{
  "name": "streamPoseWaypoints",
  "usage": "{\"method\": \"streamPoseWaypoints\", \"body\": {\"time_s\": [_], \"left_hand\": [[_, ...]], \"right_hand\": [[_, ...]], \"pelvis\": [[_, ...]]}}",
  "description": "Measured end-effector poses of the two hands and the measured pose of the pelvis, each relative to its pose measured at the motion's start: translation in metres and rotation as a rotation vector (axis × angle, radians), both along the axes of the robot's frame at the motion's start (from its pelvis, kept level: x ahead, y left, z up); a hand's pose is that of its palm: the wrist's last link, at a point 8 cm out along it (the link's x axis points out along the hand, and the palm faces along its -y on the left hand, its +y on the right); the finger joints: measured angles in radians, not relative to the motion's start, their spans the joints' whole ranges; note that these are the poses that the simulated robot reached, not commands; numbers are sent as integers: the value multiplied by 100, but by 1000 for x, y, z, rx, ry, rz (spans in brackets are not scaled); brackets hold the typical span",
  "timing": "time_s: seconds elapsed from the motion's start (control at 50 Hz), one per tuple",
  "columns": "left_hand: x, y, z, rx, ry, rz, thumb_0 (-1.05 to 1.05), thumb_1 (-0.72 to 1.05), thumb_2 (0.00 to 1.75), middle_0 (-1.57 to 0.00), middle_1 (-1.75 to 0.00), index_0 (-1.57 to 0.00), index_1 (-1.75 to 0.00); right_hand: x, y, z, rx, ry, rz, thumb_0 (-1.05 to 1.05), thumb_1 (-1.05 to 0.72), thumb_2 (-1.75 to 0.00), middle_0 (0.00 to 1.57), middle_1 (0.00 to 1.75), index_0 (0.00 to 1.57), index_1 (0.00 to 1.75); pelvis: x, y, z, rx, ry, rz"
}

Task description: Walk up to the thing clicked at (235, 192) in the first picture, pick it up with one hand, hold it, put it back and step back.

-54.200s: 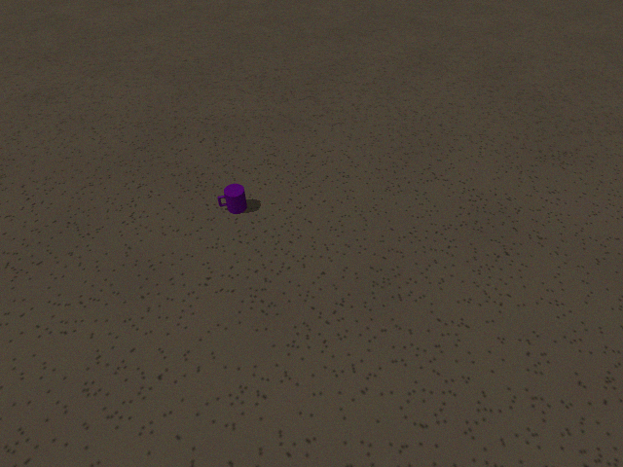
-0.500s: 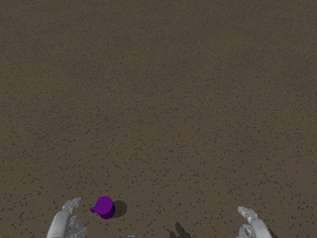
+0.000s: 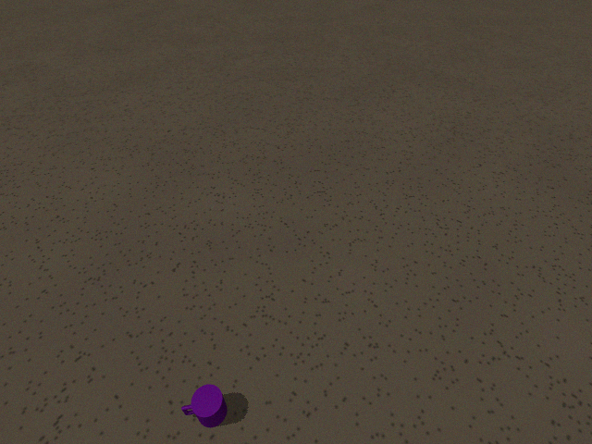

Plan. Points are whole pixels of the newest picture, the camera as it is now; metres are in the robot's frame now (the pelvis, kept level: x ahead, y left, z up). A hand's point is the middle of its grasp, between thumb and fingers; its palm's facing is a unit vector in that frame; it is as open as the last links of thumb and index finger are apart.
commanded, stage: stand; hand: left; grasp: from above
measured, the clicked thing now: (204, 407) +0.39 +0.29 -0.72
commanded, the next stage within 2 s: step back in 1.90 s
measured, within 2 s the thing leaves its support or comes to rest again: neither
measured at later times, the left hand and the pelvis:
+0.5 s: hand out of the picture +0.04 +0.23 -0.16, palm faces +0.02 -0.94 -0.33, open 7.4 cm; pelvis +0.00 -0.01 +0.01, yaw +0 degrees
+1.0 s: hand out of the picture +0.08 +0.22 -0.15, palm faces +0.02 -0.95 -0.32, open 7.4 cm; pelvis +0.02 -0.02 +0.01, yaw +0 degrees
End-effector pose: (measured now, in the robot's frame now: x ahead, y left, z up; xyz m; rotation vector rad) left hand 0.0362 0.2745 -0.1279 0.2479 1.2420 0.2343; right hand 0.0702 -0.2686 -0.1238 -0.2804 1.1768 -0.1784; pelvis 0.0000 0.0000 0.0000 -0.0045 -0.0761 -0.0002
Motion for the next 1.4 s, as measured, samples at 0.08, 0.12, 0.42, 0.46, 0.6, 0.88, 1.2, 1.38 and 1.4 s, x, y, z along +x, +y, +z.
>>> {"method": "streamPoseWaypoints", "body": {"time_s": [0.08, 0.12, 0.42, 0.46, 0.6, 0.88, 1.2, 1.38, 1.4], "left_hand": [[-7, 1, 2, 5, 21, 4, 1, 91, 89, -20, -30, -20, -30], [-10, 1, 3, 8, 28, 4, 1, 91, 89, -20, -30, -20, -30], [-7, -2, 7, 16, 47, 1, 1, 91, 89, -20, -30, -20, -30], [-5, -3, 7, 16, 47, -1, 1, 91, 89, -20, -30, -20, -30], [7, -6, 9, 17, 38, -7, 1, 91, 89, -20, -30, -20, -30], [31, -12, 12, 12, 19, -18, 1, 91, 89, -20, -30, -20, -30], [47, -13, 14, 17, 18, -27, 1, 91, 89, -20, -30, -20, -30], [56, -12, 17, 24, -4, -30, 1, 91, 89, -20, -30, -20, -30], [57, -12, 17, 24, -7, -31, 1, 91, 89, -20, -30, -20, -30]], "right_hand": [[-5, -2, 0, 3, 15, -9, 0, -90, -90, 20, 30, 20, 30], [-8, -4, 0, 3, 23, -13, 0, -90, -90, 20, 30, 20, 30], [-18, -23, 2, -12, 68, -26, 0, -90, -90, 20, 30, 20, 30], [-17, -24, 2, -12, 69, -27, 0, -90, -90, 20, 30, 20, 30], [-11, -29, 3, -12, 67, -25, 0, -90, -90, 20, 30, 20, 30], [2, -35, 4, -14, 69, -19, 0, -90, -90, 20, 30, 20, 30], [15, -43, 7, -21, 66, -20, 0, -90, -90, 20, 30, 20, 30], [23, -47, 9, -28, 46, -19, 0, -90, -90, 20, 30, 20, 30], [23, -48, 9, -28, 43, -18, 0, -90, -90, 20, 30, 20, 30]], "pelvis": [[-2, -1, 2, 1, -8, 2], [-3, -1, 3, 1, -9, 4], [-3, -9, 6, 2, -6, 7], [-2, -11, 7, 2, -5, 7], [2, -14, 8, 3, -2, 4], [13, -20, 9, 3, 10, 0], [22, -24, 10, 4, 23, -4], [25, -26, 10, 6, 20, -7], [25, -26, 10, 6, 19, -7]]}}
